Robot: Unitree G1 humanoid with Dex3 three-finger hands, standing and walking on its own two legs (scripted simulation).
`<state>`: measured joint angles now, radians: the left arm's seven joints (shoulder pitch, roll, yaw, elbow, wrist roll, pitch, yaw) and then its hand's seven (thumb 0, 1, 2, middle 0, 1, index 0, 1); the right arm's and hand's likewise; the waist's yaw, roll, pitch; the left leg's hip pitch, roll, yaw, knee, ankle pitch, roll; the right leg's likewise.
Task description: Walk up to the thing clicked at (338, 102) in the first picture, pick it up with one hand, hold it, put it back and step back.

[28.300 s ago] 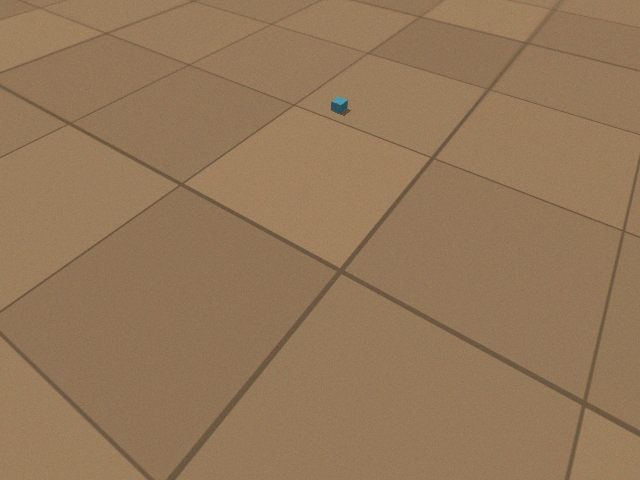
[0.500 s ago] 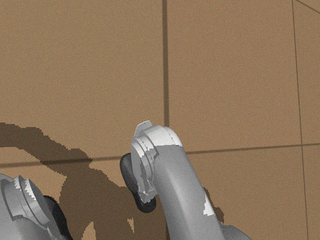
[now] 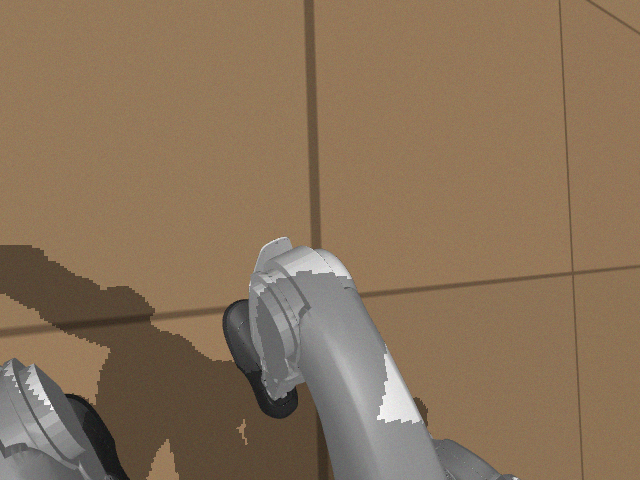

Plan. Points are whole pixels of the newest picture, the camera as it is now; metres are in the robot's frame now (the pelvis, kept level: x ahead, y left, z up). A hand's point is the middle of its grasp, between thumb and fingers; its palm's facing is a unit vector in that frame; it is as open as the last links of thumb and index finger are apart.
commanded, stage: rest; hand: left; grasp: from above
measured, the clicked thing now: out of the picture +0.44 +0.38 -0.28
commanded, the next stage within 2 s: open in 0.38 s
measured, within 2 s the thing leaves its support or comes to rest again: rests again in 0.24 s
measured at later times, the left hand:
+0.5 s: hand out of the picture +0.43 +0.37 -0.26, palm faces -0.03 -0.45 -0.89, open 9.6 cm
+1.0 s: hand out of the picture +0.43 +0.38 -0.25, palm faces -0.02 -0.45 -0.89, open 11.2 cm
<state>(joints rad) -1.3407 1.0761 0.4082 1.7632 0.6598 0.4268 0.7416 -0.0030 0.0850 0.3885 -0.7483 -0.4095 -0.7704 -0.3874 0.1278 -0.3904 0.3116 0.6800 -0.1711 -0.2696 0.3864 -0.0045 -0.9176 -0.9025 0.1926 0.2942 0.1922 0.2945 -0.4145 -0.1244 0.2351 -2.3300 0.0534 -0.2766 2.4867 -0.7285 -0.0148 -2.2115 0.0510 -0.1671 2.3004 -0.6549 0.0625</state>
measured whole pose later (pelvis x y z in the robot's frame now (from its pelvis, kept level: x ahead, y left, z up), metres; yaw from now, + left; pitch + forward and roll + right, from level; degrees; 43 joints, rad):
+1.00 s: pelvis +0.00 +0.00 +0.00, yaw -1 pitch +29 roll -17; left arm -1.32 1.13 0.37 1.74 0.64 0.40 0.73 0.00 -0.08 0.63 -0.47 -0.69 -0.48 -0.67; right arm 0.13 -0.40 0.36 0.63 -0.17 -0.29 0.37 0.00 -0.91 -0.90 0.19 0.29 0.19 0.29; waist -0.43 -0.15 0.26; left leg -2.32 0.06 -0.30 2.49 -0.73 0.00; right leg -2.18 0.06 -0.19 2.27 -0.65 0.07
